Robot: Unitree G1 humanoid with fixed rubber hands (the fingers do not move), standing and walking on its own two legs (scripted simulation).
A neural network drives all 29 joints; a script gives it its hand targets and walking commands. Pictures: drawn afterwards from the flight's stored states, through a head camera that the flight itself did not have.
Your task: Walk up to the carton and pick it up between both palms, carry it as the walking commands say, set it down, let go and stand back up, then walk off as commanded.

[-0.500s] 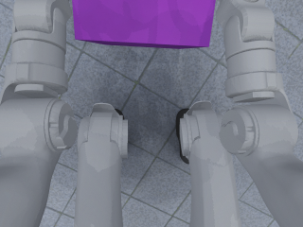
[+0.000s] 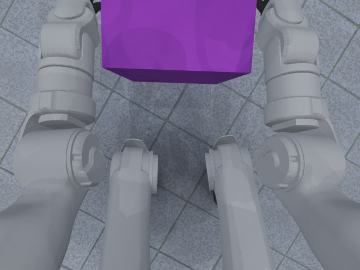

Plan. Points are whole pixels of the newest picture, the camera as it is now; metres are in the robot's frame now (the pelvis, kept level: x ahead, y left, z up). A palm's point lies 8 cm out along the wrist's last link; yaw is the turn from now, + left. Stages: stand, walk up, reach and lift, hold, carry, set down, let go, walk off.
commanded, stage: reach and lift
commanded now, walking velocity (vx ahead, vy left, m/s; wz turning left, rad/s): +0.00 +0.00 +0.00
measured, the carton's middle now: (177, 24) +0.56 +0.00 -0.14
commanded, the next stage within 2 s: none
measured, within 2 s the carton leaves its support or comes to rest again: neither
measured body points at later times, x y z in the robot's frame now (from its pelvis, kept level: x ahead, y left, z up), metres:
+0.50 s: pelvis +0.05 -0.01 +0.06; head +0.31 +0.00 +0.43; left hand +0.55 +0.14 -0.02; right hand +0.54 -0.16 -0.01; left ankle +0.15 +0.13 -0.41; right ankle +0.14 -0.15 -0.41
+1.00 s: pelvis +0.06 +0.00 +0.13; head +0.27 +0.02 +0.52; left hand +0.52 +0.16 +0.06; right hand +0.52 -0.15 +0.08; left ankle +0.15 +0.13 -0.41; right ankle +0.14 -0.15 -0.41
